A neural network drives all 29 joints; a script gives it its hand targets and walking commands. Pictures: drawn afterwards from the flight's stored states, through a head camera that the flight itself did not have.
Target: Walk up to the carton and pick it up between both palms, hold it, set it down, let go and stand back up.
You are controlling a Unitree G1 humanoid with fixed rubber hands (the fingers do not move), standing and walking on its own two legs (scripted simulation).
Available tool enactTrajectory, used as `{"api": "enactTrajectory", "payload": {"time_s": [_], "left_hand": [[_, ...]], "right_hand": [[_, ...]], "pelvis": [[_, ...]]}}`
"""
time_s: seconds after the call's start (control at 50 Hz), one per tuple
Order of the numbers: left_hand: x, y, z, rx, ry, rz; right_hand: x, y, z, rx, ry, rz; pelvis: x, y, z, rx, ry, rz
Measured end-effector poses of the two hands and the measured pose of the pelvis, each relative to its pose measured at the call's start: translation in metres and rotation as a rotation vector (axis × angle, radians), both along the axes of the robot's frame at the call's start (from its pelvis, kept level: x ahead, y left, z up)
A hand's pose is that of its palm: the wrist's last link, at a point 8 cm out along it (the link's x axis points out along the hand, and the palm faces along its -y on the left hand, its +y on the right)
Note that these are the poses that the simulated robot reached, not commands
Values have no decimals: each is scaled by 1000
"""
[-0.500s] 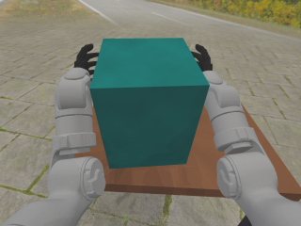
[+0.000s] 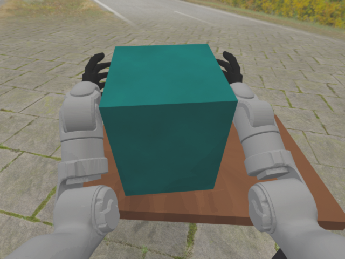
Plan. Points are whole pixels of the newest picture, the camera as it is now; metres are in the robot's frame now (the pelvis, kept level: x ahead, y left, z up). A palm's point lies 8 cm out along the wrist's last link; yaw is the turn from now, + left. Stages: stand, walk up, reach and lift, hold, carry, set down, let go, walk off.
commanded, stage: hold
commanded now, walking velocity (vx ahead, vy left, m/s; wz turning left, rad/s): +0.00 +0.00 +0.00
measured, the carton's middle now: (166, 120) +0.34 +0.00 +0.22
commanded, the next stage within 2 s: none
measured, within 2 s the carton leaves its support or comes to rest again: neither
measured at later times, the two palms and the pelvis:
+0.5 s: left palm (95, 87) +0.36 +0.15 +0.29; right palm (236, 86) +0.36 -0.14 +0.29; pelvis +0.00 +0.00 +0.00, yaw -1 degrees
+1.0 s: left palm (96, 87) +0.37 +0.15 +0.29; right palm (236, 86) +0.36 -0.14 +0.29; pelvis +0.00 +0.00 +0.00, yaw -1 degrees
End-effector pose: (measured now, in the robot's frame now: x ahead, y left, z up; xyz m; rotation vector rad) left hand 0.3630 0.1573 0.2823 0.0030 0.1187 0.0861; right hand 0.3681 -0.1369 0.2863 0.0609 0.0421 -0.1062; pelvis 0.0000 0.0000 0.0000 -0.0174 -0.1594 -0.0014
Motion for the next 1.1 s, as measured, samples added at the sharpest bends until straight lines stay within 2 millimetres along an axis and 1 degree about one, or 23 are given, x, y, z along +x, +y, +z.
{"api": "enactTrajectory", "payload": {"time_s": [0.3, 0.6, 1.1], "left_hand": [[-2, -7, -1, 8, 0, -20], [-1, -7, 7, 15, 2, -12], [2, -7, 3, 11, 1, -19]], "right_hand": [[-7, -7, 4, 11, 2, -17], [-4, -7, 7, 11, 5, -9], [-3, -7, 6, 16, 7, -15]], "pelvis": [[-2, 2, 0, 2, 4, -12], [-3, -1, 0, 4, 10, -9], [0, 1, 0, 3, 12, -9]]}}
